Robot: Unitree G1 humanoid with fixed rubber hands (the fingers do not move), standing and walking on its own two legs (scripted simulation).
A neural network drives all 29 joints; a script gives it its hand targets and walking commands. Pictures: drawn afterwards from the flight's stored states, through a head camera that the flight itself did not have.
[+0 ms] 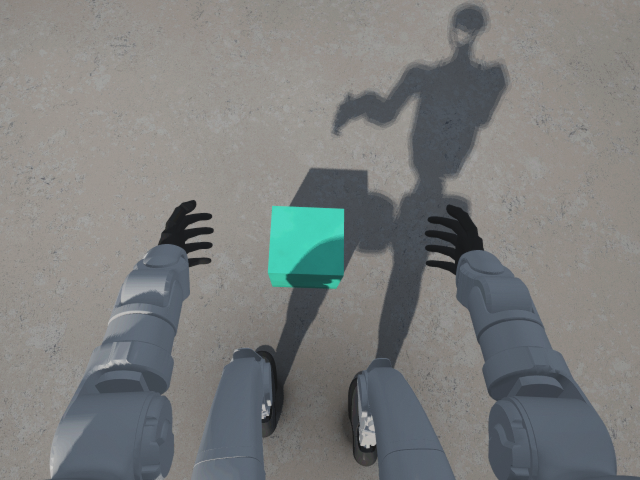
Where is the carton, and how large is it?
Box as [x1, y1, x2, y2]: [268, 206, 343, 288]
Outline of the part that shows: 272,206 268,274 272,286 335,288 343,275 343,209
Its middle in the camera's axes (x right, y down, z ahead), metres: -0.03 +0.04 +1.03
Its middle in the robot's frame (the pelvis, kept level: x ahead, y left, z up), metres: +0.52 +0.00 -0.59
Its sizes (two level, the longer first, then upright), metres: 0.180 0.170 0.187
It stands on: the floor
